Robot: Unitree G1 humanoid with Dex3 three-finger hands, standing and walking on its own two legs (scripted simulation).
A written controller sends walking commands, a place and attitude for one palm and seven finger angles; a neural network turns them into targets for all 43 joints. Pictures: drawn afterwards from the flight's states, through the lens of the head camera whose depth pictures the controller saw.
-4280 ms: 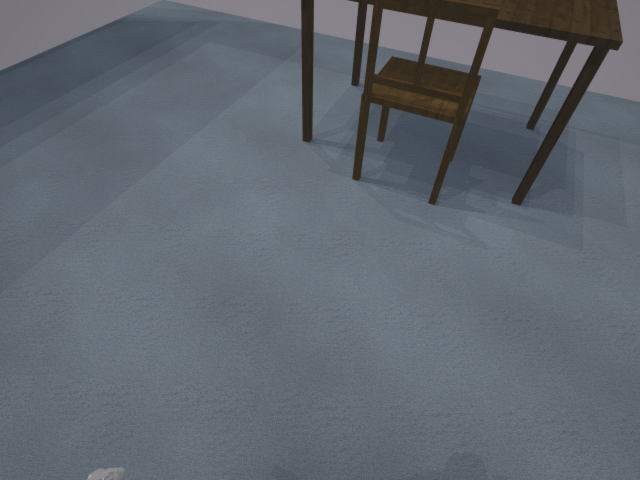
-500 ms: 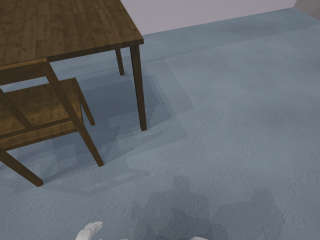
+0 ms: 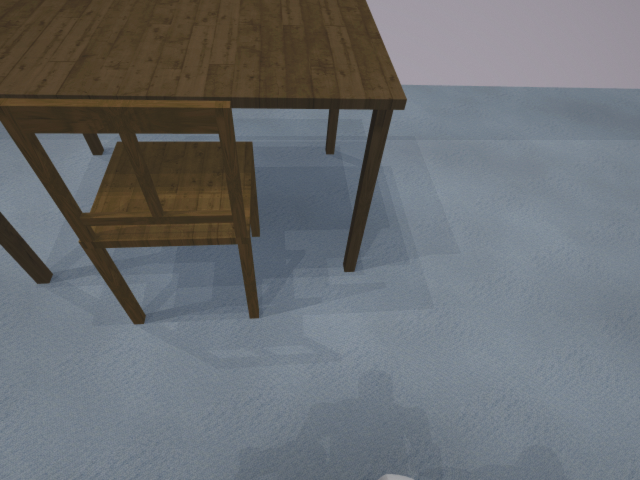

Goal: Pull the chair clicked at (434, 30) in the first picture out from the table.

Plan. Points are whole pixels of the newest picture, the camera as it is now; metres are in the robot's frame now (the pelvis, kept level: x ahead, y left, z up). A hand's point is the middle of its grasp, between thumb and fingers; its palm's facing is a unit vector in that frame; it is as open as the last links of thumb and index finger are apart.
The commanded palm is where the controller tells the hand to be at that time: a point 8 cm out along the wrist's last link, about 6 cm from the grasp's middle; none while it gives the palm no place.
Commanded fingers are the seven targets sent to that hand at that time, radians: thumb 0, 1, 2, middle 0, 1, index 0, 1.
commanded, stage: turn to face it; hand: left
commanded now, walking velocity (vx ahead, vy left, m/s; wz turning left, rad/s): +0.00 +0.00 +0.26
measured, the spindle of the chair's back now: (143, 176) +0.69 +0.42 -0.12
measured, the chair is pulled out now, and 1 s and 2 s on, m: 0.00 0.00 0.00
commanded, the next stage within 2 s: take the last steps up to it in 0.06 s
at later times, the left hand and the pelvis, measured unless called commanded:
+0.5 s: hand out of the picture -0.05 +0.11 -0.16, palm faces +0.21 -0.96 -0.19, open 7.3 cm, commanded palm none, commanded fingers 0.00 0.90 0.90 -0.20 -0.30 -0.20 -0.30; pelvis +0.01 -0.05 +0.01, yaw +8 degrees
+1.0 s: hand (191, 443) +0.19 +0.19 -0.17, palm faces +0.12 -0.97 -0.21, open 7.4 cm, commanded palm none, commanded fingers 0.00 0.90 0.90 -0.20 -0.30 -0.20 -0.30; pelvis +0.14 +0.00 -0.01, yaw +6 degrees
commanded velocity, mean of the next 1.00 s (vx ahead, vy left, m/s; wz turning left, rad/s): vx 0.25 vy -0.02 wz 0.03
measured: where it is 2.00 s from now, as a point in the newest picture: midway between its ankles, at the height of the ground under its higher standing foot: (321, 475)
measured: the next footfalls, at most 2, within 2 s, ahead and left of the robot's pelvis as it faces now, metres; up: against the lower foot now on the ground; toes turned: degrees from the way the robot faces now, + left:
right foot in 0.20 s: +0.03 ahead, -0.15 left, +0.00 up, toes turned -1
left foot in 0.66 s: +0.08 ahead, +0.12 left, +0.00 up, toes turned +16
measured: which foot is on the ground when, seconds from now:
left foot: down 0.00-0.20, up 0.22-0.64, down 0.66-1.00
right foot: up 0.00-0.18, down 0.20-0.66, up 0.68-1.00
